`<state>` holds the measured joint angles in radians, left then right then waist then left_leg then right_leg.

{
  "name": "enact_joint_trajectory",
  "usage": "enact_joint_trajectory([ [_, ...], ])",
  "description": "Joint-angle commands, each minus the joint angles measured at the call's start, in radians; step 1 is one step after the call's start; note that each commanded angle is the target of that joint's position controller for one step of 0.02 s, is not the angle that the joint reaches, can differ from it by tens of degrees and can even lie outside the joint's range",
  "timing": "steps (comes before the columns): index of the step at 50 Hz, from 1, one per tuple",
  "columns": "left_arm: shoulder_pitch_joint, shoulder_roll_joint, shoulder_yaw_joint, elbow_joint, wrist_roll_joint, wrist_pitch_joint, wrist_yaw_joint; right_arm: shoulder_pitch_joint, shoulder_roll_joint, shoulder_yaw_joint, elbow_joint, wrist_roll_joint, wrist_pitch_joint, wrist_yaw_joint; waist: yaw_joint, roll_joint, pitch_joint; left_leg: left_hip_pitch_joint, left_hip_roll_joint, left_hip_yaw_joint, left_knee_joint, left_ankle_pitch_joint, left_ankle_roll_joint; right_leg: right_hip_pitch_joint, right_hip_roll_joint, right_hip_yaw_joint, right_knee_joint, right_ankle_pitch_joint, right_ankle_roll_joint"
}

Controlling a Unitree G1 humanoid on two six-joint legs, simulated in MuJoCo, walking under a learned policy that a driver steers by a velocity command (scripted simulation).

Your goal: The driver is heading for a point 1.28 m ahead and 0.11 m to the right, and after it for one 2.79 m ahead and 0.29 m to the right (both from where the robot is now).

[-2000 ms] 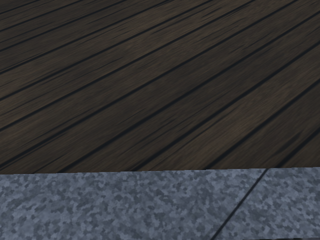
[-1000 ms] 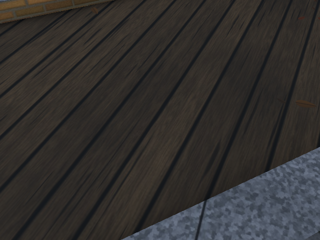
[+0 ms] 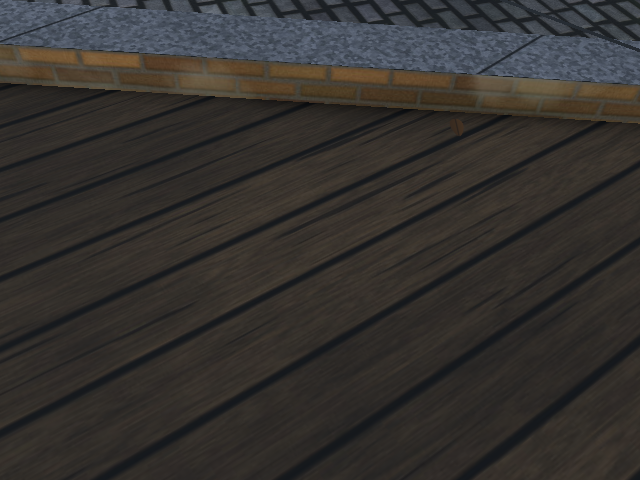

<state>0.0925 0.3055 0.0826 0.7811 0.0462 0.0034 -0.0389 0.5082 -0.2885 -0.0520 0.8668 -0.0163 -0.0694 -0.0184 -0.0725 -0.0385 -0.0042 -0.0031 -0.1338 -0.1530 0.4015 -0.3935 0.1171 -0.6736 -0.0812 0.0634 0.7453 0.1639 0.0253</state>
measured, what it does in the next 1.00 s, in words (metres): goes down: right foot 0.17 m lower, then left foot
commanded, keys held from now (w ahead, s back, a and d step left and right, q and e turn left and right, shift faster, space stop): w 0.06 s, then no key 0.92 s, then w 0.02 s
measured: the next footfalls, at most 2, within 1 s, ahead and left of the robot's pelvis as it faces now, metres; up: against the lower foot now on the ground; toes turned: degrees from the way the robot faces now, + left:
right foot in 0.24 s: +0.34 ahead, -0.16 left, -0.17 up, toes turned +1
left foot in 0.60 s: +0.39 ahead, +0.03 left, -0.17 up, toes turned +1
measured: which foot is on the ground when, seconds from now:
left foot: down 0.00-0.22, up 0.24-0.58, down 0.60-1.00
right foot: up 0.00-0.22, down 0.24-1.00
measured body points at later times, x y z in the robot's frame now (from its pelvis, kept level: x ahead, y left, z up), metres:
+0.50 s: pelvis +0.26 -0.09 -0.16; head +0.31 -0.10 +0.28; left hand +0.24 +0.15 -0.30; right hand +0.40 -0.31 -0.31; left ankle +0.35 +0.05 -0.86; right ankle +0.30 -0.16 -0.90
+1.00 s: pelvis +0.32 -0.07 -0.16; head +0.33 -0.06 +0.29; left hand +0.30 +0.16 -0.32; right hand +0.36 -0.30 -0.31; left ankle +0.35 +0.03 -0.90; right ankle +0.30 -0.16 -0.90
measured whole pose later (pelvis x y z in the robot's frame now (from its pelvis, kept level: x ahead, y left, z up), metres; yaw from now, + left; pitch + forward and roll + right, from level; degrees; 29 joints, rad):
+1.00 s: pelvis +0.32 -0.07 -0.16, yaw +2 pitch -2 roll +0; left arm 0.34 0.18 0.01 1.08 0.02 -0.01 0.02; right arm 0.24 -0.18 0.00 1.09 -0.01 -0.02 -0.02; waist 0.01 -0.01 0.03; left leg -0.22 -0.03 0.01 0.44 -0.19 0.04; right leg -0.12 0.04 -0.04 0.41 -0.27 -0.04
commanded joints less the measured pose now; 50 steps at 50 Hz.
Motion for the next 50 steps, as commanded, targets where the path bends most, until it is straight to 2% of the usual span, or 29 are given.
enact_joint_trajectory([
  [1, -0.171, 0.059, 0.007, -0.100, 0.001, -0.021, -0.016, 0.015, -0.132, -0.027, -0.042, -0.010, -0.019, -0.010, -0.023, 0.120, 0.097, -0.086, 0.229, -0.214, 0.013, 0.211, 0.137, -0.067, 0.020, -0.018, -0.055, 0.130, -0.024],
  [3, -0.222, 0.059, 0.005, -0.130, 0.001, -0.030, -0.024, 0.044, -0.143, -0.027, -0.032, -0.028, -0.018, -0.023, -0.049, 0.113, 0.119, -0.054, 0.242, -0.251, 0.082, 0.187, 0.139, -0.125, 0.011, -0.004, -0.077, 0.135, -0.046],
  [4, -0.224, 0.059, 0.002, -0.143, -0.007, -0.034, -0.025, 0.041, -0.142, -0.026, -0.031, -0.027, -0.012, -0.030, -0.046, 0.118, 0.136, -0.036, 0.239, -0.243, 0.120, 0.234, 0.129, -0.143, 0.009, -0.005, -0.105, 0.149, -0.052],
  [6, -0.227, 0.028, -0.012, -0.148, -0.009, -0.054, -0.014, 0.060, -0.104, -0.014, -0.024, -0.028, -0.012, -0.032, -0.074, 0.074, 0.135, -0.053, 0.187, -0.186, 0.207, 0.292, 0.085, -0.019, 0.027, -0.032, -0.252, 0.228, -0.055],
  [8, -0.102, -0.011, -0.024, -0.101, -0.014, -0.074, -0.005, 0.049, -0.071, -0.003, -0.002, -0.026, -0.011, -0.035, -0.050, 0.055, 0.098, -0.119, 0.116, -0.128, 0.361, 0.273, 0.040, 0.252, 0.027, -0.041, -0.401, 0.369, -0.049],
  [9, 0.030, 0.004, -0.014, -0.053, -0.021, -0.081, 0.006, 0.046, -0.068, 0.001, 0.011, -0.026, -0.007, -0.040, 0.005, 0.024, 0.049, -0.092, 0.091, -0.115, 0.505, 0.300, 0.039, 0.353, 0.026, -0.048, -0.465, 0.433, -0.051],
  [10, 0.198, 0.022, -0.005, 0.014, -0.017, -0.082, 0.023, 0.031, -0.083, -0.003, 0.020, -0.014, 0.001, -0.047, 0.087, 0.002, 0.006, -0.072, 0.062, -0.091, 0.714, 0.327, 0.029, 0.471, 0.005, -0.047, -0.581, 0.533, -0.047],
  [11, 0.378, 0.052, 0.011, 0.073, -0.010, -0.077, 0.029, -0.001, -0.114, -0.015, 0.020, 0.012, 0.005, -0.040, 0.184, -0.045, -0.087, -0.169, 0.026, -0.021, 0.950, 0.234, 0.004, 0.726, -0.024, -0.061, -0.631, 0.660, -0.035],
  [12, 0.453, 0.121, 0.026, 0.122, 0.013, -0.075, 0.023, 0.043, -0.050, -0.016, 0.042, 0.040, 0.021, -0.036, 0.171, -0.158, -0.096, -0.470, -0.091, 0.050, 1.366, -0.480, -0.036, 0.988, -0.135, 0.019, -0.452, 0.969, -0.083],
  [13, 0.512, 0.157, 0.017, 0.117, 0.005, -0.086, 0.008, 0.245, -0.027, -0.008, 0.045, 0.098, 0.034, -0.053, 0.083, -0.194, -0.317, -0.720, -0.083, 0.000, 1.609, -0.622, -0.085, 1.361, -0.352, 0.153, 0.000, 1.539, -0.162],
  [14, 0.483, 0.126, 0.016, 0.093, -0.034, -0.081, 0.000, 0.222, -0.073, 0.002, 0.053, 0.086, 0.033, -0.060, 0.125, -0.149, -0.416, -0.875, -0.015, -0.026, 1.608, -0.516, -0.085, 1.413, -0.403, 0.234, 0.007, 1.420, -0.236],
  [15, 0.420, 0.062, -0.001, 0.051, -0.035, -0.082, 0.011, 0.056, -0.087, 0.005, 0.026, 0.034, 0.036, -0.054, 0.168, -0.059, -0.344, -0.941, 0.045, -0.010, 1.495, -0.358, -0.084, 1.253, -0.349, 0.206, -0.127, 0.948, -0.256],
  [16, 0.278, 0.106, 0.009, 0.041, -0.023, -0.083, 0.042, 0.034, -0.072, 0.018, 0.014, 0.011, 0.051, -0.036, 0.102, -0.133, -0.345, -0.944, 0.083, 0.049, 1.523, -0.254, -0.090, 1.078, -0.399, 0.338, -0.235, 0.377, -0.376],
  [17, 0.237, 0.046, -0.016, 0.021, -0.042, -0.088, 0.063, -0.106, -0.109, 0.006, -0.010, -0.053, 0.054, -0.020, 0.105, 0.031, -0.237, -0.827, 0.115, 0.035, 1.317, -0.052, -0.080, 0.775, -0.359, 0.332, -0.385, 0.219, -0.350],
  [18, 0.221, 0.046, -0.028, 0.040, -0.025, -0.100, 0.067, -0.124, -0.081, 0.011, -0.016, -0.053, 0.072, -0.007, 0.069, -0.048, -0.147, -0.691, 0.125, 0.012, 1.203, -0.014, -0.085, 0.552, -0.364, 0.319, -0.408, 0.335, -0.369],
  [19, 0.206, 0.031, -0.037, 0.075, -0.020, -0.108, 0.058, -0.179, -0.062, 0.015, -0.025, -0.029, 0.081, 0.005, 0.026, 0.025, -0.023, -0.575, 0.157, 0.019, 0.929, 0.056, -0.108, 0.332, -0.263, 0.176, -0.464, 0.374, -0.322],
  [21, 0.201, 0.012, -0.049, 0.105, -0.017, -0.118, 0.042, -0.134, 0.005, 0.032, 0.010, -0.030, 0.076, 0.026, -0.001, -0.051, -0.050, -0.391, 0.146, 0.096, 0.608, 0.193, -0.117, 0.285, -0.114, 0.015, -0.454, 0.511, -0.249],
  [23, 0.208, 0.001, -0.052, 0.120, -0.034, -0.113, 0.028, -0.121, 0.040, 0.046, 0.039, -0.004, 0.062, 0.032, 0.006, -0.142, -0.120, -0.273, 0.130, 0.130, 0.435, 0.264, -0.106, 0.346, -0.075, -0.044, -0.430, 0.577, -0.219],
  [25, 0.234, -0.015, -0.054, 0.134, -0.045, -0.097, 0.019, -0.176, 0.027, 0.046, 0.043, 0.007, 0.062, 0.031, 0.024, -0.105, -0.134, -0.236, 0.131, 0.132, 0.368, 0.300, -0.093, 0.385, -0.090, -0.024, -0.420, 0.459, -0.209],
  [29, 0.245, -0.019, -0.059, 0.147, -0.034, -0.057, 0.025, -0.277, 0.024, 0.049, 0.038, -0.016, 0.059, 0.024, 0.040, -0.026, -0.024, -0.162, 0.150, 0.125, 0.151, 0.286, -0.063, 0.325, -0.109, 0.055, -0.409, -0.029, -0.177],
  [30, 0.289, -0.021, -0.060, 0.159, -0.026, -0.053, 0.028, -0.282, 0.014, 0.051, 0.040, -0.021, 0.051, 0.019, 0.052, 0.017, -0.001, -0.118, 0.185, 0.081, 0.053, 0.341, -0.056, 0.306, -0.093, 0.065, -0.397, -0.145, -0.145],
  [31, 0.375, -0.033, -0.061, 0.173, -0.017, -0.052, 0.031, -0.252, -0.031, 0.043, 0.051, -0.027, 0.042, 0.008, 0.087, 0.096, -0.023, -0.024, 0.287, -0.006, 0.048, 0.513, -0.040, 0.275, -0.053, 0.051, -0.364, -0.304, -0.114],
  [32, 0.481, -0.075, -0.069, 0.201, -0.028, -0.049, 0.033, -0.270, -0.051, 0.037, 0.054, -0.011, 0.043, 0.002, 0.134, 0.183, -0.036, -0.017, 0.371, -0.093, 0.030, 0.583, 0.006, 0.274, 0.017, 0.003, -0.363, -0.492, -0.093],
  [33, 0.471, -0.077, -0.073, 0.225, -0.033, -0.034, 0.040, -0.309, -0.015, 0.043, 0.058, 0.005, 0.046, 0.001, 0.123, 0.161, -0.021, -0.159, 0.355, -0.082, -0.004, 0.419, 0.017, 0.399, 0.041, -0.026, -0.388, -0.486, -0.082],
  [35, 0.365, -0.023, -0.055, 0.209, -0.030, -0.021, 0.041, -0.331, 0.003, 0.043, 0.069, 0.003, 0.046, 0.008, 0.096, 0.114, 0.055, -0.266, 0.261, -0.025, -0.040, 0.250, -0.028, 0.443, 0.038, 0.001, -0.391, -0.408, -0.080],
  [38, 0.363, -0.048, -0.059, 0.226, -0.025, -0.019, 0.038, -0.304, 0.003, 0.038, 0.109, 0.010, 0.043, 0.003, 0.097, 0.096, 0.066, -0.241, 0.234, 0.004, -0.038, 0.258, -0.041, 0.449, 0.010, 0.016, -0.404, -0.384, -0.084],
  [46, 0.325, -0.059, -0.059, 0.275, -0.029, -0.018, 0.056, -0.278, 0.012, 0.035, 0.171, 0.008, 0.041, -0.003, 0.088, 0.042, 0.044, -0.195, 0.230, 0.021, -0.029, 0.369, -0.039, 0.507, 0.003, 0.010, -0.408, -0.329, -0.084],
  [49, 0.320, -0.061, -0.060, 0.293, -0.030, -0.013, 0.061, -0.259, 0.017, 0.037, 0.195, 0.007, 0.044, -0.005, 0.087, 0.037, 0.048, -0.191, 0.227, 0.024, -0.034, 0.366, -0.041, 0.518, 0.000, 0.009, -0.408, -0.328, -0.084],
  [50, 0.328, -0.060, -0.059, 0.301, -0.028, -0.013, 0.060, -0.245, 0.017, 0.037, 0.204, 0.005, 0.045, -0.005, 0.088, 0.036, 0.037, -0.191, 0.213, 0.032, -0.035, 0.270, -0.037, 0.521, 0.008, 0.003, -0.406, -0.400, -0.089],
])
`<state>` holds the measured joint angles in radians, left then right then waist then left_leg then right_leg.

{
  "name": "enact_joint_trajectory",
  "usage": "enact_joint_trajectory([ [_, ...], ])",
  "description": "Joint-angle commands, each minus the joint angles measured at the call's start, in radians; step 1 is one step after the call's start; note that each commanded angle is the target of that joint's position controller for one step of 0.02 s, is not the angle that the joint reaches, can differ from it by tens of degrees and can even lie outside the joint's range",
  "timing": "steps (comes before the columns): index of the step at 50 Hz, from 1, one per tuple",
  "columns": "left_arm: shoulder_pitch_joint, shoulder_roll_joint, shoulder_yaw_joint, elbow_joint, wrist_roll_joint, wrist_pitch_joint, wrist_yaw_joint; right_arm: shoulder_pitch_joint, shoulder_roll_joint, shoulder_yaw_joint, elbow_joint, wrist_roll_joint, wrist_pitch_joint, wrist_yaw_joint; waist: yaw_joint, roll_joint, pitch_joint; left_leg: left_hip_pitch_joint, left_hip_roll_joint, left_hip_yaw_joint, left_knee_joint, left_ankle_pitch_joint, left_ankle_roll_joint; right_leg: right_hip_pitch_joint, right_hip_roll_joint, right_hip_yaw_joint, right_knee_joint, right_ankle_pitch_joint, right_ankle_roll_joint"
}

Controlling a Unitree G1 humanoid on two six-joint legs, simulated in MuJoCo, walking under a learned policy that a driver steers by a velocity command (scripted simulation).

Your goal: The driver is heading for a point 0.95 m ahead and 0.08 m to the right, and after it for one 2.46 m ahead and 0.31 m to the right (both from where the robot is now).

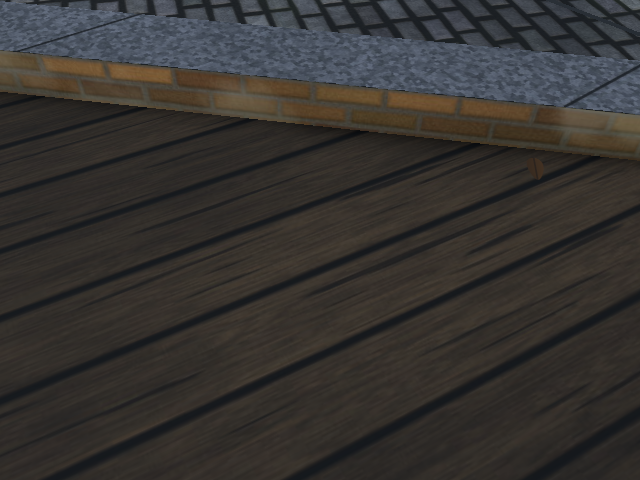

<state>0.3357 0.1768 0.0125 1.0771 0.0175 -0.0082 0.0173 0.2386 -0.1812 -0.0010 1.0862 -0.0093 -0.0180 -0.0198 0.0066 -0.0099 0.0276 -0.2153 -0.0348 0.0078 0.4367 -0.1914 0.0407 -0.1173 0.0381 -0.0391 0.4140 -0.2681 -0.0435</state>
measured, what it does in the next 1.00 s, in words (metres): walks ahead: right foot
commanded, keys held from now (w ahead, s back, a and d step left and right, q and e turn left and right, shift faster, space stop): w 1.00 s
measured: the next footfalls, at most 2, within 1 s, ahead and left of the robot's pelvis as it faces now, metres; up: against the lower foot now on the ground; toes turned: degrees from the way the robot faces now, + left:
right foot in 0.80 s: +0.46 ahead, -0.05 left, +0.00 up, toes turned -4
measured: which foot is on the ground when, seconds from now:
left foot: down 0.00-0.82, up 0.84-1.00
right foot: down 0.00-0.34, up 0.36-0.78, down 0.80-1.00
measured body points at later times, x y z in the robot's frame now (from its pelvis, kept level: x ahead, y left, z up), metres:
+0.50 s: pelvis +0.14 +0.04 +0.00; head +0.15 +0.06 +0.45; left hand +0.15 +0.29 -0.16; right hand +0.12 -0.21 -0.14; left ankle +0.09 +0.11 -0.74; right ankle +0.10 -0.08 -0.66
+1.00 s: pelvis +0.40 +0.00 +0.00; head +0.42 +0.00 +0.45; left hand +0.41 +0.26 -0.15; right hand +0.45 -0.24 -0.15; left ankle +0.37 +0.14 -0.66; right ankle +0.42 -0.04 -0.74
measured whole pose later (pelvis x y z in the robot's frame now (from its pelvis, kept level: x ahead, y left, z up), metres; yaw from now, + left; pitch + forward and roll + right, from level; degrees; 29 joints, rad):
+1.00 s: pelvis +0.40 +0.00 +0.00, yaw +0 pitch -1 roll -1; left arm 0.29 0.20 0.06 1.05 0.02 -0.08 0.00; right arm 0.25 -0.20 -0.05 1.00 -0.03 -0.07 0.01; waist 0.00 0.02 0.06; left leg -0.47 0.05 -0.01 1.14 -0.27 0.08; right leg -0.19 0.09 -0.11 0.38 -0.17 -0.12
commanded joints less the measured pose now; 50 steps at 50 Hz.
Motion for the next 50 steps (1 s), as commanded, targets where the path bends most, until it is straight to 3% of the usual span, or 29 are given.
enact_joint_trajectory([
  [1, 0.088, 0.080, 0.016, 0.008, 0.003, 0.000, 0.003, 0.031, -0.101, -0.020, -0.012, -0.004, -0.003, -0.002, 0.008, 0.007, 0.016, 0.004, 0.092, -0.120, -0.058, -0.081, 0.051, -0.051, -0.094, 0.097, -0.055, -0.084, -0.033],
  [3, 0.080, 0.100, 0.026, -0.003, 0.007, 0.004, -0.002, 0.045, -0.123, -0.034, -0.017, -0.008, 0.005, 0.005, 0.007, -0.003, 0.081, -0.080, 0.075, -0.135, -0.044, -0.400, 0.084, -0.127, -0.088, 0.123, -0.038, -0.348, -0.071],
  [5, 0.089, 0.094, 0.025, -0.014, 0.004, -0.001, -0.005, 0.048, -0.104, -0.034, -0.031, -0.007, 0.001, 0.011, 0.011, -0.005, 0.150, -0.153, 0.088, -0.179, -0.033, -0.491, 0.109, -0.176, -0.110, 0.176, -0.035, -0.442, -0.098],
  [8, 0.141, 0.111, 0.032, -0.010, 0.004, -0.024, -0.006, 0.001, -0.075, -0.033, -0.066, -0.008, -0.024, 0.021, 0.044, -0.040, 0.139, -0.254, 0.058, -0.152, 0.048, -0.351, 0.105, -0.056, -0.177, 0.301, -0.102, -0.396, -0.143],
  [10, 0.207, 0.166, 0.053, 0.022, 0.008, -0.032, -0.001, -0.061, -0.062, -0.035, -0.104, -0.022, -0.041, 0.032, 0.064, -0.132, 0.147, -0.372, -0.001, 0.010, 0.229, -0.192, 0.077, 0.076, -0.307, 0.459, -0.217, -0.416, -0.200],
  [11, 0.204, 0.176, 0.058, 0.025, 0.009, -0.033, 0.000, -0.077, -0.074, -0.039, -0.123, -0.033, -0.048, 0.035, 0.057, -0.132, 0.175, -0.397, 0.022, 0.040, 0.256, -0.182, 0.075, 0.064, -0.356, 0.492, -0.215, -0.366, -0.221],
  [14, 0.181, 0.157, 0.057, 0.022, 0.009, -0.043, 0.000, -0.057, -0.072, -0.048, -0.134, -0.020, -0.065, 0.043, 0.023, -0.095, 0.164, -0.326, 0.037, 0.043, 0.236, -0.182, 0.066, 0.041, -0.344, 0.412, -0.167, -0.116, -0.205],
  [16, 0.099, 0.155, 0.057, 0.005, -0.002, -0.047, -0.002, 0.080, -0.054, -0.054, -0.092, -0.005, -0.071, 0.043, -0.059, -0.086, 0.127, -0.029, -0.004, 0.071, 0.101, -0.118, 0.068, -0.129, -0.260, 0.262, -0.082, 0.027, -0.146],
  [17, 0.040, 0.138, 0.051, -0.016, -0.002, -0.055, -0.007, 0.232, -0.085, -0.071, -0.040, -0.004, -0.074, 0.036, -0.130, -0.030, 0.078, 0.232, 0.005, -0.002, 0.034, -0.118, 0.088, -0.290, -0.187, 0.164, 0.060, 0.128, -0.101],
  [18, -0.003, 0.084, 0.037, -0.064, -0.007, -0.067, -0.020, 0.399, -0.189, -0.100, -0.007, -0.022, -0.079, 0.020, -0.191, 0.201, 0.000, 0.428, 0.242, -0.381, -0.143, -0.282, 0.161, -0.472, -0.047, -0.001, 0.422, 0.063, -0.040],
  [19, 0.003, 0.089, 0.043, -0.081, 0.007, -0.067, -0.026, 0.476, -0.231, -0.107, 0.028, -0.017, -0.064, 0.017, -0.175, 0.290, -0.030, 0.474, 0.415, -0.698, -0.253, -0.243, 0.240, -0.626, 0.034, -0.020, 0.664, -0.277, -0.030],
  [20, -0.052, 0.115, 0.050, -0.086, 0.028, -0.057, -0.026, 0.356, -0.178, -0.090, 0.001, -0.016, -0.053, 0.014, -0.112, 0.108, 0.056, 0.394, 0.397, -0.596, -0.208, -0.231, 0.226, -0.685, -0.044, 0.046, 0.778, -0.248, -0.050],
  [21, -0.067, 0.086, 0.045, -0.088, 0.024, -0.058, -0.032, 0.259, -0.148, -0.080, -0.033, -0.015, -0.055, 0.018, -0.077, 0.048, 0.088, 0.310, 0.357, -0.490, -0.208, -0.146, 0.204, -0.674, -0.078, 0.063, 0.782, -0.153, -0.056],
  [22, -0.061, 0.069, 0.043, -0.080, 0.017, -0.059, -0.035, 0.202, -0.123, -0.069, -0.046, -0.014, -0.059, 0.019, -0.041, 0.028, 0.097, 0.247, 0.314, -0.395, -0.229, -0.063, 0.175, -0.626, -0.102, 0.062, 0.745, -0.086, -0.053],
  [24, -0.042, 0.067, 0.047, -0.067, 0.026, -0.045, -0.041, 0.187, -0.083, -0.051, -0.043, -0.010, -0.070, 0.013, -0.007, 0.066, 0.085, 0.195, 0.253, -0.266, -0.250, 0.128, 0.143, -0.558, -0.112, 0.040, 0.697, -0.018, -0.032],
  [27, -0.103, 0.066, 0.048, -0.088, 0.017, -0.028, -0.045, 0.247, -0.095, -0.045, -0.014, -0.005, -0.082, 0.007, 0.004, 0.086, 0.073, 0.212, 0.224, -0.161, -0.247, 0.378, 0.143, -0.581, -0.093, 0.000, 0.642, 0.045, -0.011],
  [31, -0.305, 0.049, 0.034, -0.163, 0.009, -0.030, -0.045, 0.261, -0.090, -0.035, -0.007, -0.001, -0.084, 0.005, -0.021, 0.098, 0.112, 0.160, 0.188, -0.080, -0.277, 0.454, 0.138, -0.533, -0.072, -0.050, 0.390, 0.171, 0.006],
  [34, -0.384, 0.047, 0.026, -0.194, 0.001, -0.031, -0.047, 0.286, -0.102, -0.036, 0.007, -0.005, -0.087, 0.003, -0.040, 0.105, 0.121, 0.169, 0.203, -0.062, -0.287, 0.500, 0.139, -0.439, -0.047, -0.076, 0.235, 0.232, -0.016],
  [37, -0.331, 0.085, 0.041, -0.194, 0.004, -0.036, -0.037, 0.266, -0.120, -0.040, 0.011, -0.010, -0.090, 0.001, 0.002, 0.094, 0.087, 0.244, 0.236, -0.047, -0.194, 0.742, 0.127, -0.330, -0.012, -0.083, 0.180, 0.177, -0.072],
  [39, -0.110, 0.119, 0.063, -0.121, 0.002, -0.050, -0.026, 0.239, -0.141, -0.048, 0.007, -0.016, -0.086, -0.001, 0.093, 0.088, -0.028, 0.282, 0.218, -0.020, 0.069, 0.910, 0.104, -0.121, 0.037, -0.087, 0.126, 0.125, -0.108],
  [40, 0.043, 0.144, 0.077, -0.072, 0.010, -0.060, -0.019, 0.227, -0.141, -0.049, 0.000, -0.011, -0.083, 0.002, 0.157, 0.064, -0.104, 0.184, 0.186, 0.000, 0.278, 0.777, 0.093, 0.081, -0.002, -0.045, 0.071, 0.134, -0.130],
  [41, 0.183, 0.234, 0.099, -0.054, 0.032, -0.065, -0.012, 0.263, -0.085, -0.036, -0.027, -0.007, -0.081, 0.008, 0.173, -0.062, -0.230, 0.001, 0.119, 0.041, 0.605, 0.354, 0.083, 0.291, -0.260, 0.259, 0.048, -0.040, -0.178],
  [42, 0.155, 0.265, 0.107, -0.065, 0.022, -0.052, -0.022, 0.366, -0.028, -0.037, -0.024, 0.027, -0.078, 0.024, 0.102, -0.253, -0.319, -0.314, -0.076, 0.005, 0.945, -0.334, 0.055, 0.444, -0.466, 0.795, -0.151, -0.195, -0.330],
  [43, 0.011, 0.224, 0.098, -0.087, -0.005, -0.047, -0.027, 0.260, -0.116, -0.054, -0.042, 0.001, -0.073, 0.019, 0.068, -0.078, -0.170, -0.416, 0.011, -0.075, 0.970, -0.246, 0.079, 0.307, -0.415, 0.712, -0.198, -0.325, -0.295],
  [44, -0.078, 0.156, 0.080, -0.108, -0.010, -0.053, -0.030, 0.156, -0.117, -0.058, -0.073, -0.006, -0.077, 0.025, 0.053, -0.027, -0.044, -0.427, 0.054, -0.066, 0.920, -0.154, 0.082, 0.155, -0.383, 0.559, -0.218, -0.278, -0.266],
  [45, -0.104, 0.112, 0.067, -0.102, -0.004, -0.063, -0.030, 0.125, -0.089, -0.056, -0.081, -0.006, -0.079, 0.026, 0.020, 0.023, 0.022, -0.379, 0.088, -0.067, 0.848, -0.102, 0.076, 0.032, -0.342, 0.454, -0.247, -0.123, -0.230],
  [47, -0.076, 0.068, 0.048, -0.074, -0.001, -0.081, -0.019, 0.154, -0.048, -0.052, -0.075, -0.028, -0.057, 0.032, -0.032, -0.003, 0.025, -0.272, 0.120, -0.067, 0.755, -0.071, 0.053, -0.077, -0.269, 0.307, -0.264, 0.056, -0.180],
  [50, 0.001, 0.097, 0.048, -0.045, -0.002, -0.098, -0.013, 0.115, -0.043, -0.054, -0.094, -0.031, -0.033, 0.038, -0.044, -0.020, 0.039, -0.304, 0.130, -0.034, 0.678, -0.044, 0.022, -0.082, -0.241, 0.218, -0.281, 0.188, -0.182],
])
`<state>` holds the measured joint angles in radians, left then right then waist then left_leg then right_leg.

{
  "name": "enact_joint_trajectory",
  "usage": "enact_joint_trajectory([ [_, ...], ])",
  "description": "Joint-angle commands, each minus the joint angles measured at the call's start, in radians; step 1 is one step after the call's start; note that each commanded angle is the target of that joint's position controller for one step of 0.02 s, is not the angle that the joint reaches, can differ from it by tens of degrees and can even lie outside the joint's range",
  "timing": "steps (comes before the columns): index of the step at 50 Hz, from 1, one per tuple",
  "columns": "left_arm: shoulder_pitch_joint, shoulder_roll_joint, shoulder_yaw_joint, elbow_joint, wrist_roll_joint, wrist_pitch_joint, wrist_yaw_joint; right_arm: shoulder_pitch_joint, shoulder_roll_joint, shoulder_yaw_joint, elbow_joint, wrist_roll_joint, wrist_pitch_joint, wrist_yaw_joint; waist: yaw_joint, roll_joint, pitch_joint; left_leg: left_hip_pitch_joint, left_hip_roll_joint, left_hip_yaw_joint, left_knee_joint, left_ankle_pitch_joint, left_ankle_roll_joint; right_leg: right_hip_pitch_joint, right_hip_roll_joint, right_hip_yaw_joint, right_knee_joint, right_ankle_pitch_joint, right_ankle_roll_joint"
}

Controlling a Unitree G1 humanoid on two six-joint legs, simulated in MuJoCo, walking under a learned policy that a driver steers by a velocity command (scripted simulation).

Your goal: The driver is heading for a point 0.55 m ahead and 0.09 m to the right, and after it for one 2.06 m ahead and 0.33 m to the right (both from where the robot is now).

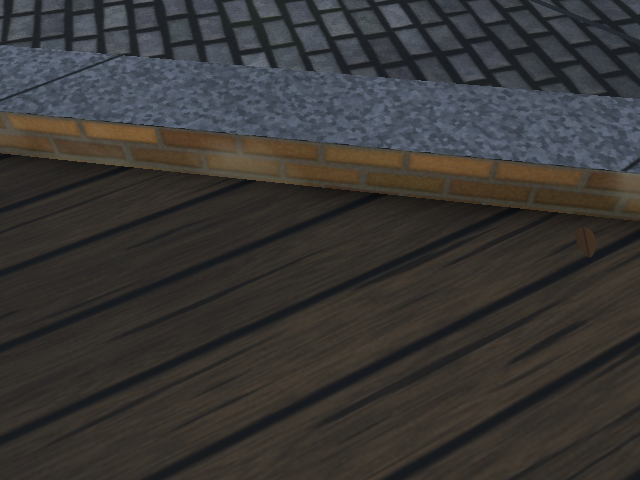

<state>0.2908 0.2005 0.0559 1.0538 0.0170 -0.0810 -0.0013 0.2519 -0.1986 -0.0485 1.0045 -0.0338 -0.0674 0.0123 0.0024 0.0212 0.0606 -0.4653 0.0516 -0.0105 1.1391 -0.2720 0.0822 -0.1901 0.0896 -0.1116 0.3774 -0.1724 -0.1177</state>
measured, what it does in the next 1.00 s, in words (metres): walks ahead, turning right: left foot, then right foot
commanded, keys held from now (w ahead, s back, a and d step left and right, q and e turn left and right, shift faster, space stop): w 0.32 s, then w+e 0.56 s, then w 0.12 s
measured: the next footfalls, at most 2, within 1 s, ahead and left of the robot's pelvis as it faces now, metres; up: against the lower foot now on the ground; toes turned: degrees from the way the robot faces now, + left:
left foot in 0.36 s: +0.38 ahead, +0.12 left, +0.00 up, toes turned +3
right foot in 0.92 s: +0.62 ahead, -0.08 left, +0.00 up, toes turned -23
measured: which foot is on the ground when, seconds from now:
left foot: up 0.00-0.34, down 0.36-0.94, up 0.96-1.00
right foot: down 0.00-0.36, up 0.38-0.90, down 0.92-1.00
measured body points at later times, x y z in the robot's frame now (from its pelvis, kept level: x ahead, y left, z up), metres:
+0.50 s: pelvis +0.28 +0.05 +0.00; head +0.31 +0.06 +0.44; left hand +0.26 +0.30 -0.16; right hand +0.38 -0.20 -0.13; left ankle +0.34 +0.12 -0.74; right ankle +0.15 -0.06 -0.65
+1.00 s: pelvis +0.53 -0.01 -0.02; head +0.56 -0.03 +0.43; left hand +0.75 +0.18 -0.14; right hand +0.44 -0.24 -0.17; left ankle +0.39 +0.13 -0.65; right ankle +0.58 -0.07 -0.74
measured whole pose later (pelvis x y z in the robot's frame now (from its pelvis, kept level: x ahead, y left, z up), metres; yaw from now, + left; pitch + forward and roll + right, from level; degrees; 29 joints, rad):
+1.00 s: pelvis +0.53 -0.01 -0.02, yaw -19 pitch +0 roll +0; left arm 0.10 0.22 0.07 0.88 0.03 -0.03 -0.02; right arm 0.37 -0.20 -0.05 0.99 -0.01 -0.07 -0.01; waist -0.02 0.01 0.07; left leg -0.19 0.07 0.14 1.14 -0.41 0.03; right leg -0.38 0.08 -0.14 0.60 -0.22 -0.15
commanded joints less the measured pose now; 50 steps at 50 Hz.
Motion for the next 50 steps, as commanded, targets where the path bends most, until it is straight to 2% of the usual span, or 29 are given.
enact_joint_trajectory([
  [1, 0.064, 0.087, 0.006, -0.018, -0.002, -0.025, 0.006, 0.056, -0.033, -0.008, -0.030, -0.005, 0.021, 0.008, -0.035, -0.054, 0.019, -0.093, 0.052, -0.004, -0.060, 0.070, -0.029, 0.000, -0.285, 0.269, -0.259, 0.096, -0.105],
  [4, 0.129, 0.086, 0.000, -0.009, -0.005, -0.022, 0.005, -0.088, -0.045, -0.008, -0.083, 0.002, 0.027, 0.014, -0.002, -0.058, 0.046, -0.187, 0.064, 0.027, -0.198, 0.176, -0.054, 0.056, -0.265, 0.226, -0.278, 0.182, -0.090],
  [7, 0.181, 0.081, -0.005, -0.001, -0.006, -0.023, 0.005, -0.198, -0.034, 0.001, -0.121, 0.013, 0.025, 0.018, 0.030, -0.071, 0.049, -0.179, 0.046, 0.059, -0.351, 0.257, -0.062, 0.103, -0.246, 0.183, -0.269, 0.275, -0.066],
  [10, 0.236, 0.082, -0.008, 0.015, -0.003, -0.023, 0.010, -0.286, -0.032, 0.007, -0.151, 0.016, 0.022, 0.018, 0.061, -0.079, 0.052, -0.180, 0.022, 0.083, -0.461, 0.283, -0.052, 0.194, -0.258, 0.168, -0.250, 0.350, -0.067],
  [13, 0.264, 0.093, -0.006, 0.030, 0.009, -0.018, 0.018, -0.345, -0.043, 0.006, -0.183, 0.015, 0.014, 0.017, 0.072, -0.087, 0.061, -0.189, 0.002, 0.090, -0.530, 0.229, -0.027, 0.296, -0.294, 0.167, -0.206, 0.447, -0.081],
  [15, 0.244, 0.104, -0.004, 0.031, 0.012, -0.016, 0.025, -0.324, -0.055, 0.001, -0.189, 0.015, 0.005, 0.015, 0.043, -0.093, 0.053, -0.123, -0.022, 0.098, -0.580, 0.158, 0.003, 0.327, -0.312, 0.153, -0.146, 0.592, -0.072],
  [16, 0.224, 0.115, -0.001, 0.029, 0.013, -0.016, 0.027, -0.269, -0.065, -0.005, -0.176, 0.015, 0.000, 0.010, 0.013, -0.102, 0.025, -0.034, -0.052, 0.110, -0.601, 0.119, 0.022, 0.326, -0.310, 0.138, -0.080, 0.738, -0.060],
  [17, 0.213, 0.122, 0.000, 0.029, 0.012, -0.013, 0.026, -0.165, -0.084, -0.016, -0.145, 0.012, -0.006, 0.001, -0.030, -0.100, -0.027, 0.102, -0.084, 0.114, -0.631, 0.100, 0.041, 0.309, -0.300, 0.138, 0.044, 0.848, -0.048],
  [18, 0.188, 0.121, -0.002, 0.021, 0.004, -0.011, 0.022, 0.015, -0.111, -0.031, -0.088, 0.003, -0.017, -0.010, -0.110, -0.072, -0.118, 0.332, -0.081, 0.103, -0.693, 0.154, 0.067, 0.222, -0.262, 0.113, 0.235, 0.795, -0.029],
  [19, 0.174, 0.088, -0.014, -0.017, -0.010, -0.014, 0.016, 0.201, -0.195, -0.055, -0.055, -0.026, -0.026, -0.024, -0.169, 0.010, -0.251, 0.613, 0.135, -0.124, -0.701, 0.076, 0.117, 0.000, -0.210, 0.089, 0.524, 0.454, -0.012],
  [20, 0.309, -0.014, -0.030, -0.025, -0.052, -0.009, 0.011, 0.224, -0.272, -0.072, -0.056, -0.033, -0.021, -0.017, -0.101, 0.225, -0.371, 0.843, 0.423, -0.588, -0.807, 0.035, 0.246, -0.346, -0.027, 0.043, 0.880, -0.347, 0.025],
  [21, 0.236, 0.110, 0.004, -0.013, -0.023, 0.001, 0.018, 0.150, -0.211, -0.064, -0.070, 0.003, -0.007, -0.010, -0.095, 0.040, -0.300, 0.728, 0.375, -0.589, -0.857, -0.047, 0.215, -0.404, -0.076, 0.166, 0.948, -0.300, 0.008],
  [22, 0.150, 0.102, 0.008, -0.043, -0.018, -0.001, 0.014, 0.038, -0.148, -0.043, -0.086, 0.010, -0.010, -0.007, -0.055, 0.020, -0.150, 0.571, 0.337, -0.423, -0.893, -0.031, 0.175, -0.419, -0.117, 0.173, 0.915, -0.201, 0.006],
  [23, 0.117, 0.074, 0.005, -0.048, -0.014, 0.000, 0.011, -0.009, -0.097, -0.030, -0.088, 0.008, -0.019, -0.004, -0.033, -0.005, -0.073, 0.454, 0.291, -0.307, -0.934, 0.064, 0.138, -0.392, -0.151, 0.170, 0.867, -0.143, 0.008],
  [25, 0.131, 0.044, 0.008, -0.045, 0.009, 0.027, -0.004, -0.011, -0.051, -0.014, -0.069, 0.014, -0.031, -0.015, 0.014, 0.027, -0.030, 0.335, 0.219, -0.143, -0.974, 0.149, 0.075, -0.322, -0.180, 0.163, 0.808, -0.101, 0.022],
  [26, 0.132, 0.032, 0.010, -0.050, 0.012, 0.040, -0.010, 0.012, -0.054, -0.013, -0.060, 0.016, -0.040, -0.018, 0.022, 0.046, -0.031, 0.316, 0.219, -0.110, -0.979, 0.202, 0.075, -0.308, -0.179, 0.156, 0.801, -0.095, 0.028],
  [29, 0.057, 0.022, 0.013, -0.086, 0.014, 0.064, -0.022, 0.066, -0.079, -0.019, -0.043, 0.023, -0.058, -0.023, 0.033, 0.040, -0.010, 0.331, 0.199, 0.001, -0.996, 0.307, 0.058, -0.395, -0.192, 0.134, 0.770, -0.023, 0.041],
  [34, -0.136, 0.023, 0.006, -0.167, 0.007, 0.067, -0.040, 0.135, -0.077, -0.013, -0.028, 0.018, -0.058, -0.028, 0.006, 0.042, 0.035, 0.364, 0.164, 0.132, -1.009, 0.404, 0.034, -0.483, -0.189, 0.086, 0.563, 0.149, 0.057],
  [39, -0.291, 0.020, -0.010, -0.235, 0.012, 0.063, -0.050, 0.212, -0.107, -0.017, -0.004, 0.016, -0.049, -0.043, -0.034, 0.042, 0.055, 0.486, 0.195, 0.212, -0.979, 0.549, 0.028, -0.446, -0.155, -0.009, 0.321, 0.168, 0.029],
  [41, -0.300, 0.032, -0.006, -0.249, 0.016, 0.061, -0.051, 0.223, -0.119, -0.020, 0.002, 0.013, -0.039, -0.050, -0.025, 0.050, 0.047, 0.552, 0.212, 0.244, -0.919, 0.712, 0.025, -0.414, -0.127, -0.035, 0.277, 0.103, -0.001],
  [43, -0.251, 0.053, 0.004, -0.242, 0.018, 0.063, -0.046, 0.208, -0.146, -0.027, -0.002, 0.010, -0.028, -0.057, 0.007, 0.080, 0.005, 0.597, 0.223, 0.274, -0.797, 0.985, 0.023, -0.328, -0.071, -0.069, 0.266, 0.001, -0.042],
  [44, -0.191, 0.067, 0.012, -0.228, 0.019, 0.063, -0.043, 0.197, -0.162, -0.032, -0.007, 0.007, -0.020, -0.058, 0.034, 0.091, -0.029, 0.608, 0.226, 0.283, -0.693, 1.082, 0.026, -0.264, -0.038, -0.079, 0.258, -0.055, -0.066],
  [45, -0.108, 0.085, 0.023, -0.203, 0.023, 0.058, -0.038, 0.198, -0.172, -0.035, -0.011, 0.007, -0.010, -0.055, 0.063, 0.091, -0.077, 0.594, 0.230, 0.279, -0.551, 1.081, 0.032, -0.167, -0.008, -0.072, 0.219, -0.095, -0.089],
  [46, 0.025, 0.112, 0.040, -0.161, 0.034, 0.048, -0.030, 0.188, -0.173, -0.034, -0.019, 0.011, -0.004, -0.048, 0.126, 0.056, -0.142, 0.499, 0.217, 0.289, -0.341, 0.942, 0.017, 0.028, 0.004, -0.035, 0.115, -0.059, -0.118],
  [47, 0.144, 0.198, 0.067, -0.135, 0.045, 0.041, -0.016, 0.181, -0.133, -0.024, -0.051, 0.016, -0.005, -0.041, 0.172, -0.051, -0.237, 0.265, 0.175, 0.286, -0.033, 0.521, -0.007, 0.273, -0.200, 0.231, 0.074, -0.156, -0.177],
  [48, 0.111, 0.281, 0.082, -0.150, 0.028, 0.047, -0.013, 0.211, -0.058, -0.013, -0.114, 0.038, -0.013, -0.017, 0.088, -0.269, -0.293, -0.152, -0.070, 0.190, 0.320, -0.274, -0.059, 0.496, -0.474, 0.815, -0.082, -0.144, -0.335],
  [49, 0.094, 0.249, 0.074, -0.147, 0.005, 0.058, -0.006, 0.079, -0.135, -0.027, -0.129, 0.025, -0.021, -0.013, 0.109, -0.051, -0.219, -0.248, -0.011, 0.014, 0.314, -0.170, -0.046, 0.425, -0.448, 0.719, -0.130, -0.103, -0.288],
  [50, 0.030, 0.209, 0.061, -0.147, 0.002, 0.054, -0.001, 0.034, -0.121, -0.023, -0.147, 0.040, -0.034, -0.007, 0.079, -0.040, -0.118, -0.256, 0.027, 0.008, 0.257, -0.077, -0.037, 0.312, -0.425, 0.580, -0.140, -0.017, -0.251],
])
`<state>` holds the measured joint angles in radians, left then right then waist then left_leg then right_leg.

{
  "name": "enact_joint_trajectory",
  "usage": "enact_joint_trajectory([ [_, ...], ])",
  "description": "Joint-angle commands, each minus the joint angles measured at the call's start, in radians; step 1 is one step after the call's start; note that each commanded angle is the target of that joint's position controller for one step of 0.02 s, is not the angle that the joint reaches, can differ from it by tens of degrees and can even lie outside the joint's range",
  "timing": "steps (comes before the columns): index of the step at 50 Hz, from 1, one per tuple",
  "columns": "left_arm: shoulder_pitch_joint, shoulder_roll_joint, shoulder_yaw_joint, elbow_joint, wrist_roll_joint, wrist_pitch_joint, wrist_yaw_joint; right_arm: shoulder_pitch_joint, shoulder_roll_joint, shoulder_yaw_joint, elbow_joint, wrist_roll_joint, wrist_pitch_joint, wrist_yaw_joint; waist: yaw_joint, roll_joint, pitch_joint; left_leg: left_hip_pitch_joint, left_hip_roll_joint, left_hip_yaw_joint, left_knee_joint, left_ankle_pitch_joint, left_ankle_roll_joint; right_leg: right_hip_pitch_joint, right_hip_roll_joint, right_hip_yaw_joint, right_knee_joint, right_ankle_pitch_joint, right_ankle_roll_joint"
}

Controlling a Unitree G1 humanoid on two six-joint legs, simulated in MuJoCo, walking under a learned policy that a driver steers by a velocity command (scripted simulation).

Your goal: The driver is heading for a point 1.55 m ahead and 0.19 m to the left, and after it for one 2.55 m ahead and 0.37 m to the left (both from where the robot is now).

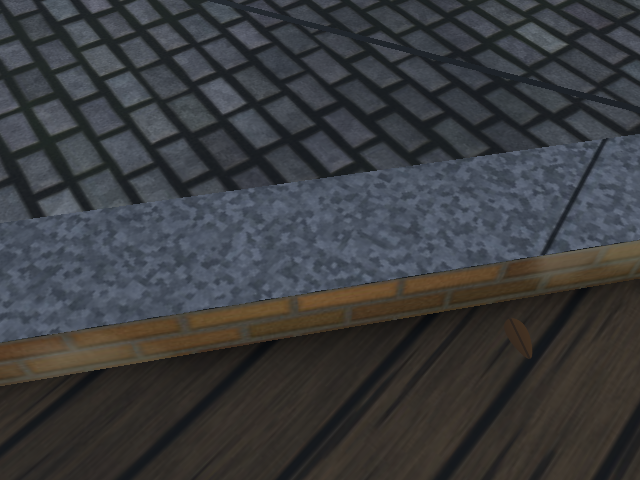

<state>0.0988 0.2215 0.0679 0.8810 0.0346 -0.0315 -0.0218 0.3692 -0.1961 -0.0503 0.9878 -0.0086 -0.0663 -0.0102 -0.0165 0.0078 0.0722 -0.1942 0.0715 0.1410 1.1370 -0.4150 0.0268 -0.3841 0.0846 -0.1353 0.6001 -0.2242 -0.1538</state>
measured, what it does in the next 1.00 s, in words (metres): walks ahead: left foot, then right foot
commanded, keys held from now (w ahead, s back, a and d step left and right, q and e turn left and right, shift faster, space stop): w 1.00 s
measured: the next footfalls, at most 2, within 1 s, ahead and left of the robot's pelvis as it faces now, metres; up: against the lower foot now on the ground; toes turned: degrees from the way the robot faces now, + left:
left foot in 0.48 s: +0.43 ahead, +0.09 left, +0.00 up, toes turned +1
right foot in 1.00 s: +0.62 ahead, -0.09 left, +0.00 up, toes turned -6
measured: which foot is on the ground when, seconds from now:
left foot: up 0.00-0.46, down 0.48-1.00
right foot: down 0.00-0.50, up 0.52-0.98, down 1.00-1.00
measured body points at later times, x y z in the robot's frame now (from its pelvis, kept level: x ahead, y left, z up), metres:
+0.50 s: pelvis +0.27 +0.02 +0.00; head +0.31 +0.02 +0.45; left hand +0.22 +0.27 -0.14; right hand +0.45 -0.22 -0.11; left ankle +0.39 +0.09 -0.72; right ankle +0.07 -0.04 -0.71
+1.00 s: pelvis +0.51 -0.01 +0.01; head +0.53 -0.02 +0.46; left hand +0.68 +0.21 -0.11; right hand +0.46 -0.24 -0.14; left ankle +0.40 +0.09 -0.71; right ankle +0.58 -0.09 -0.72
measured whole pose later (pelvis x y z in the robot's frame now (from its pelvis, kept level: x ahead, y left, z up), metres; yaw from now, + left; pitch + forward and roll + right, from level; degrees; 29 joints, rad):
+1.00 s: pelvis +0.51 -0.01 +0.01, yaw -2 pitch +0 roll +1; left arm 0.08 0.17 0.01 0.93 0.04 -0.08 0.01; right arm 0.43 -0.19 -0.03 1.04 -0.01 -0.09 0.00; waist -0.04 -0.01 0.02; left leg -0.07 -0.04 0.07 0.54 -0.39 0.06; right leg -0.36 0.00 -0.08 0.50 -0.15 -0.08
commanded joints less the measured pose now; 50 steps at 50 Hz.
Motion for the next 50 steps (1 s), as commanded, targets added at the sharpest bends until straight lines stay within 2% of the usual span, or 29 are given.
enact_joint_trajectory([
  [1, 0.182, 0.134, 0.034, 0.030, -0.015, -0.005, 0.018, -0.060, -0.117, -0.020, -0.108, 0.015, -0.039, 0.013, 0.051, 0.041, -0.067, -0.461, 0.037, -0.148, 0.163, 0.110, 0.020, 0.389, -0.374, 0.502, -0.383, 0.188, -0.165],
  [2, 0.146, 0.101, 0.021, 0.032, -0.022, -0.017, 0.020, -0.043, -0.104, -0.020, -0.094, -0.006, -0.024, 0.013, 0.012, 0.051, -0.050, -0.398, 0.057, -0.152, 0.099, 0.137, 0.017, 0.327, -0.313, 0.401, -0.399, 0.267, -0.113],
  [3, 0.145, 0.089, 0.014, 0.038, -0.026, -0.031, 0.021, 0.003, -0.083, -0.014, -0.081, -0.023, -0.004, 0.016, -0.009, -0.003, -0.059, -0.325, 0.062, -0.151, 0.057, 0.141, 0.007, 0.272, -0.300, 0.354, -0.409, 0.348, -0.109],
  [5, 0.192, 0.091, 0.008, 0.068, -0.035, -0.056, 0.022, -0.012, -0.079, -0.016, -0.080, -0.033, 0.023, 0.025, -0.018, -0.009, -0.044, -0.323, 0.058, -0.137, 0.007, 0.146, -0.010, 0.262, -0.264, 0.297, -0.422, 0.449, -0.097],
  [8, 0.258, 0.121, 0.010, 0.096, -0.035, -0.064, 0.023, -0.114, -0.086, -0.019, -0.110, -0.026, 0.033, 0.036, 0.003, -0.032, -0.019, -0.416, 0.062, -0.110, -0.095, 0.250, -0.026, 0.304, -0.228, 0.237, -0.440, 0.517, -0.048],
  [12, 0.320, 0.112, 0.000, 0.116, -0.031, -0.063, 0.020, -0.260, -0.090, -0.014, -0.157, -0.016, 0.031, 0.042, 0.046, -0.058, 0.000, -0.485, 0.048, -0.088, -0.259, 0.368, -0.030, 0.371, -0.214, 0.214, -0.457, 0.527, -0.003],
  [18, 0.392, 0.112, -0.016, 0.155, -0.018, -0.065, 0.035, -0.418, -0.079, 0.006, -0.209, -0.011, 0.017, 0.039, 0.087, -0.068, 0.034, -0.468, -0.015, -0.045, -0.510, 0.405, 0.008, 0.499, -0.248, 0.196, -0.438, 0.655, -0.006],
  [19, 0.390, 0.117, -0.017, 0.160, -0.016, -0.066, 0.039, -0.419, -0.081, 0.007, -0.214, -0.010, 0.012, 0.039, 0.079, -0.075, 0.033, -0.444, -0.026, -0.042, -0.544, 0.386, 0.024, 0.517, -0.258, 0.193, -0.424, 0.703, -0.008],
  [21, 0.351, 0.135, -0.017, 0.160, -0.012, -0.069, 0.046, -0.357, -0.101, 0.002, -0.199, -0.010, 0.004, 0.031, 0.032, -0.088, 0.001, -0.326, -0.075, -0.027, -0.586, 0.313, 0.064, 0.532, -0.269, 0.176, -0.337, 0.947, -0.001],
  [22, 0.333, 0.146, -0.015, 0.158, -0.009, -0.070, 0.048, -0.277, -0.118, -0.005, -0.173, -0.011, -0.001, 0.021, -0.004, -0.106, -0.044, -0.242, -0.104, -0.024, -0.593, 0.268, 0.084, 0.546, -0.271, 0.173, -0.245, 1.076, 0.003],
  [23, 0.318, 0.155, -0.014, 0.157, -0.005, -0.066, 0.046, -0.148, -0.139, -0.016, -0.129, -0.012, -0.009, 0.012, -0.056, -0.099, -0.114, -0.121, -0.127, -0.026, -0.637, 0.255, 0.105, 0.548, -0.260, 0.168, -0.096, 1.103, 0.007],
  [24, 0.291, 0.152, -0.017, 0.148, -0.016, -0.066, 0.044, 0.012, -0.161, -0.026, -0.082, -0.026, -0.020, 0.001, -0.134, -0.074, -0.194, 0.105, -0.077, -0.073, -0.702, 0.333, 0.135, 0.430, -0.232, 0.149, 0.103, 0.944, 0.018],
  [25, 0.319, 0.094, -0.035, 0.115, -0.041, -0.072, 0.037, 0.156, -0.258, -0.051, -0.055, -0.051, -0.021, -0.013, -0.152, 0.064, -0.318, 0.385, 0.167, -0.364, -0.707, 0.284, 0.211, 0.168, -0.140, 0.097, 0.427, 0.524, 0.043],
  [26, 0.422, 0.068, -0.031, 0.131, -0.055, -0.070, 0.029, 0.125, -0.284, -0.063, -0.049, -0.037, -0.007, 0.002, -0.073, 0.245, -0.388, 0.511, 0.356, -0.802, -0.820, 0.323, 0.345, -0.108, 0.043, 0.123, 0.733, -0.275, 0.061],
  [27, 0.347, 0.138, -0.017, 0.127, -0.021, -0.064, 0.032, -0.009, -0.236, -0.052, -0.074, -0.003, -0.002, 0.015, -0.032, 0.072, -0.255, 0.370, 0.307, -0.712, -0.863, 0.190, 0.313, -0.179, -0.046, 0.223, 0.757, -0.204, 0.039],
  [28, 0.277, 0.123, -0.019, 0.108, -0.015, -0.067, 0.025, -0.102, -0.165, -0.032, -0.092, 0.005, -0.005, 0.020, -0.012, 0.020, -0.131, 0.218, 0.274, -0.585, -0.909, 0.141, 0.286, -0.188, -0.088, 0.214, 0.712, -0.129, 0.042],
  [29, 0.248, 0.093, -0.023, 0.102, -0.018, -0.066, 0.020, -0.125, -0.109, -0.015, -0.083, -0.001, -0.010, 0.021, 0.011, -0.008, -0.048, 0.107, 0.227, -0.490, -0.959, 0.170, 0.245, -0.166, -0.126, 0.202, 0.642, -0.092, 0.044],
  [30, 0.232, 0.080, -0.024, 0.094, -0.006, -0.056, 0.015, -0.114, -0.081, -0.003, -0.062, -0.002, -0.018, 0.017, 0.031, 0.012, -0.016, 0.043, 0.186, -0.419, -0.980, 0.258, 0.214, -0.131, -0.147, 0.203, 0.590, -0.068, 0.056],
  [31, 0.258, 0.055, -0.030, 0.104, 0.002, -0.044, 0.008, -0.102, -0.074, 0.003, -0.045, -0.001, -0.024, 0.013, 0.050, 0.018, -0.018, 0.006, 0.154, -0.354, -0.994, 0.317, 0.192, -0.088, -0.154, 0.192, 0.566, -0.046, 0.070],
  [34, 0.238, 0.045, -0.031, 0.094, 0.007, -0.030, -0.002, -0.034, -0.119, -0.004, -0.009, 0.003, -0.044, 0.013, 0.059, 0.039, -0.036, 0.004, 0.135, -0.264, -0.998, 0.500, 0.203, -0.105, -0.165, 0.150, 0.509, -0.020, 0.105],
  [37, 0.100, 0.048, -0.034, 0.049, 0.006, -0.024, -0.007, 0.003, -0.129, -0.003, 0.003, -0.003, -0.044, 0.013, 0.034, 0.048, -0.015, 0.029, 0.105, -0.215, -1.021, 0.501, 0.187, -0.182, -0.188, 0.115, 0.365, 0.074, 0.134],
  [40, -0.021, 0.028, -0.046, 0.007, -0.007, -0.025, -0.006, 0.032, -0.132, -0.001, 0.006, -0.003, -0.042, 0.014, 0.003, 0.059, -0.009, 0.044, 0.081, -0.171, -1.006, 0.578, 0.161, -0.154, -0.170, 0.078, 0.172, 0.140, 0.148],
  [42, -0.068, 0.021, -0.051, -0.005, -0.007, -0.026, 0.002, 0.057, -0.132, 0.000, 0.011, -0.006, -0.043, 0.011, -0.014, 0.068, -0.024, 0.084, 0.083, -0.158, -0.976, 0.657, 0.150, -0.117, -0.143, 0.061, 0.078, 0.160, 0.146],
  [44, -0.015, 0.008, -0.057, 0.012, -0.012, -0.022, 0.017, 0.099, -0.115, 0.002, 0.023, -0.019, -0.037, 0.005, -0.015, 0.110, -0.059, 0.118, 0.114, -0.158, -0.917, 0.699, 0.164, -0.061, -0.123, 0.043, 0.088, 0.107, 0.128],
  [46, -0.011, 0.026, -0.050, 0.008, -0.009, -0.030, 0.026, 0.082, -0.122, 0.000, 0.021, -0.020, -0.034, 0.002, 0.002, 0.093, -0.045, 0.131, 0.137, -0.179, -0.858, 0.777, 0.168, -0.024, -0.105, 0.047, 0.044, 0.052, 0.101],
  [47, 0.043, 0.032, -0.044, 0.024, -0.009, -0.036, 0.033, 0.056, -0.134, -0.002, 0.010, -0.020, -0.034, 0.001, 0.032, 0.082, -0.070, 0.150, 0.135, -0.180, -0.767, 0.930, 0.164, 0.038, -0.074, 0.038, 0.001, 0.019, 0.088],
  [48, 0.169, 0.032, -0.037, 0.068, -0.003, -0.047, 0.039, 0.028, -0.146, -0.005, 0.006, -0.009, -0.031, 0.001, 0.092, 0.045, -0.114, 0.152, 0.106, -0.156, -0.612, 1.005, 0.151, 0.158, -0.048, 0.028, -0.108, 0.059, 0.070],
  [49, 0.315, 0.060, -0.021, 0.113, 0.003, -0.059, 0.045, 0.004, -0.147, -0.005, -0.005, 0.010, -0.033, 0.003, 0.154, 0.016, -0.171, 0.071, 0.062, -0.130, -0.413, 0.936, 0.127, 0.332, -0.076, 0.057, -0.191, 0.143, 0.054],
  [50, 0.434, 0.178, 0.005, 0.131, 0.025, -0.069, 0.052, -0.001, -0.092, 0.010, -0.047, 0.020, -0.037, 0.003, 0.165, -0.134, -0.231, -0.133, -0.020, -0.073, -0.097, 0.487, 0.080, 0.497, -0.340, 0.366, -0.267, 0.297, 0.009],
])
